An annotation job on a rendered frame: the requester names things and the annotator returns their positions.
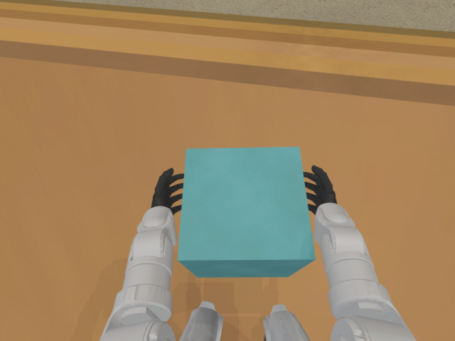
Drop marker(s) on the right robot thigh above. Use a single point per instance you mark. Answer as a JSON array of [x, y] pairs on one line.
[[283, 326]]

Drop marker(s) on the carton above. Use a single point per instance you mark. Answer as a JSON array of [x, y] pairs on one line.
[[244, 213]]

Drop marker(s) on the robot thigh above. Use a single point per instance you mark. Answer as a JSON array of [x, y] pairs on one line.
[[283, 326], [205, 324]]

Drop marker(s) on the robot left upper arm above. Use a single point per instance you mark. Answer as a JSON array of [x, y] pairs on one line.
[[150, 330]]

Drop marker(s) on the robot right upper arm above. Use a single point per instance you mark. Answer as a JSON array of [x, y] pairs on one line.
[[359, 328]]

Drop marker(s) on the robot left hand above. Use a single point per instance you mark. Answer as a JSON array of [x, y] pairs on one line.
[[163, 192]]

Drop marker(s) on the robot right hand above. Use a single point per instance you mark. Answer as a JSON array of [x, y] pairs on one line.
[[323, 188]]

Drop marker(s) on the left robot thigh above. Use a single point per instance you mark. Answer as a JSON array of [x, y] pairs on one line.
[[205, 324]]

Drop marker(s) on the left robot forearm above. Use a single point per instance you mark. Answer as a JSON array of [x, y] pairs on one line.
[[145, 294]]

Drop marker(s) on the right robot forearm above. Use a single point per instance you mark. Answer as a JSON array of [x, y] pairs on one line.
[[354, 286]]

